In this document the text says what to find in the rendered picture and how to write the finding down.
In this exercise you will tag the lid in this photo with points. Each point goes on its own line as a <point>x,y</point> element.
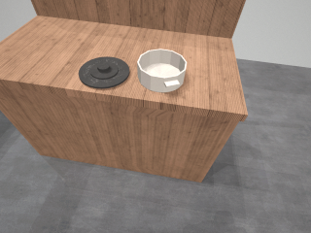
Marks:
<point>90,76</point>

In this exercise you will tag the table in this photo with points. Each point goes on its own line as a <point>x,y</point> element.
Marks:
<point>176,134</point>

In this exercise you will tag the pot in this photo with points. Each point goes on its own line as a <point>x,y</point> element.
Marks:
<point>161,70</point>

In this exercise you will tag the knob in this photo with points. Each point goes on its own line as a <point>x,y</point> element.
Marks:
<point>103,66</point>

